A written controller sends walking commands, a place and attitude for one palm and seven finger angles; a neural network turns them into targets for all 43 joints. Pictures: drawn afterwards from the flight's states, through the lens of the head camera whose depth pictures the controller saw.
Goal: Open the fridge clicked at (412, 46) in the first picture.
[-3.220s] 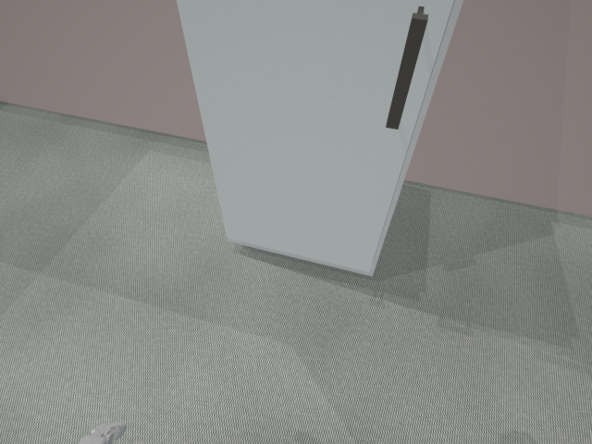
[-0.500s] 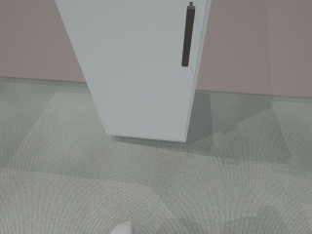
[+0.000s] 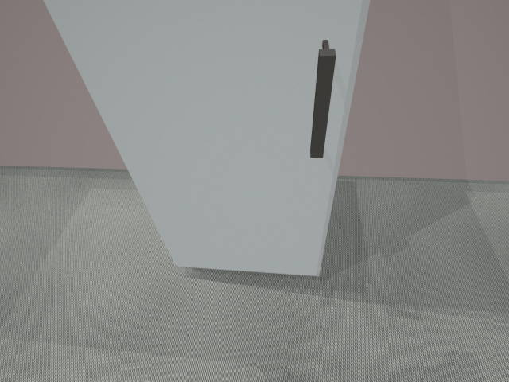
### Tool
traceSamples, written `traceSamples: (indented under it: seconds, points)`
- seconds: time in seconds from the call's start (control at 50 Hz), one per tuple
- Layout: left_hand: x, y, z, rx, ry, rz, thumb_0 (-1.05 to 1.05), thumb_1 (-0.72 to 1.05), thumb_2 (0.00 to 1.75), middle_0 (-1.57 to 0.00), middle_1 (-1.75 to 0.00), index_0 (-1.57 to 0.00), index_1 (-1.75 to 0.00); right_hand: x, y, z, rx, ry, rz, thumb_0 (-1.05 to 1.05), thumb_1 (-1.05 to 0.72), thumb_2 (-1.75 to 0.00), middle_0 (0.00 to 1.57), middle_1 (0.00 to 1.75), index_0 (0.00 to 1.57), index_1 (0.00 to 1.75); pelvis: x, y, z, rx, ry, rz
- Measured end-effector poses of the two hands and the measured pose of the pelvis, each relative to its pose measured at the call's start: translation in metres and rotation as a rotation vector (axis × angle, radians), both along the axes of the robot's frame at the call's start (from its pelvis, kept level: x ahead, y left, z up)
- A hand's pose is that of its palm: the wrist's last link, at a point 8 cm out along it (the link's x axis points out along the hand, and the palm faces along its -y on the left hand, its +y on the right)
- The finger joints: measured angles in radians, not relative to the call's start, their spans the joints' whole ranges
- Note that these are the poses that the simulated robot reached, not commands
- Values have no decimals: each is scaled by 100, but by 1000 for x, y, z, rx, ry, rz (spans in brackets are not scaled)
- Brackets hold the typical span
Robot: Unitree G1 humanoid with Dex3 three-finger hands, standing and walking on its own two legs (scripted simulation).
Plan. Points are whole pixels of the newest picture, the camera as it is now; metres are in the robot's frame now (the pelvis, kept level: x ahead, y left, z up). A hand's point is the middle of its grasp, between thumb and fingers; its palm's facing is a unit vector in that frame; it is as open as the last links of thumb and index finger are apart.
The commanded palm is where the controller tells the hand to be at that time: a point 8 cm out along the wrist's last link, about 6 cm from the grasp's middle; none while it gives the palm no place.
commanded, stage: take the last steps up to it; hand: right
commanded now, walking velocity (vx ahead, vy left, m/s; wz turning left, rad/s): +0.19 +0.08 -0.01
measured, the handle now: (320, 103) +0.61 -0.10 +0.13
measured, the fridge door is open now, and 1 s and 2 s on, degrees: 0 0 0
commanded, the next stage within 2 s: come to a stop and stand still in 0.08 s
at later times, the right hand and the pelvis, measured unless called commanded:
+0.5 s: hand (342, 359) +0.21 -0.13 -0.16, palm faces +0.03 +0.97 -0.24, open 7.3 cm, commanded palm none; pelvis +0.12 +0.05 +0.00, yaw -1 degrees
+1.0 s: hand out of the picture +0.09 -0.21 -0.16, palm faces +0.06 +0.98 -0.21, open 7.4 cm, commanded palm none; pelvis +0.08 -0.02 +0.02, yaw -1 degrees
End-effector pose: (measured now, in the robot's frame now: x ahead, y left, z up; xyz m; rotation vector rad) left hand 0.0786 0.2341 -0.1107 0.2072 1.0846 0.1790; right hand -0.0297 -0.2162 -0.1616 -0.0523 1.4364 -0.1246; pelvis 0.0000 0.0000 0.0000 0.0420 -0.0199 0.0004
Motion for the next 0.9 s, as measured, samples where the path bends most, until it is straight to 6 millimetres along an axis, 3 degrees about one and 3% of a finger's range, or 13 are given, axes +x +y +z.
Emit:
traceSamples:
  seconds: [0.08,0.18,0.32,0.38,0.44,0.56,0.68,0.76,0.9]
  points:
    - [5,-5,5,4,52,43,-1,93,90,-20,-30,-20,-30,39,-3,11,1,-6,15,1,-92,-90,19,30,19,30,28,-1,11,-14,6,7]
    - [-10,2,7,0,201,78,-1,94,90,-20,-30,-20,-30,99,-2,27,-18,-62,28,1,-92,-90,19,30,19,30,61,3,23,-16,16,9]
    - [-32,9,-9,-73,413,139,0,92,90,-20,-30,-20,-30,182,13,32,-83,-114,78,1,-92,-90,19,30,19,30,105,29,17,-37,5,-2]
    - [-29,17,-27,-113,471,162,0,91,90,-20,-30,-20,-30,211,25,27,-117,-153,87,1,-92,-90,19,30,19,30,123,44,4,-54,3,-8]
    - [-11,26,-36,-118,476,161,0,91,90,-20,-30,-20,-30,226,35,30,-126,-181,82,1,-92,-90,19,30,19,30,126,47,2,-49,3,-22]
    - [51,39,-36,-81,336,88,1,91,90,-20,-30,-20,-30,232,31,37,-139,-226,52,0,-92,-90,20,30,20,30,116,41,6,-55,6,-32]
    - [100,30,-19,-24,133,20,0,91,90,-19,-30,-20,-29,219,3,29,-125,-260,35,0,-91,-90,20,30,20,30,101,21,1,-41,5,-29]
    - [99,12,-7,11,65,-1,0,91,90,-19,-30,-20,-29,200,-22,17,-103,-242,5,1,-91,-90,20,30,20,30,92,3,-2,-33,-7,-24]
    - [71,-18,6,1,136,-8,0,90,90,-20,-30,-20,-30,146,-44,28,-103,-129,-22,1,-91,-90,19,30,19,30,88,-12,17,-27,15,-25]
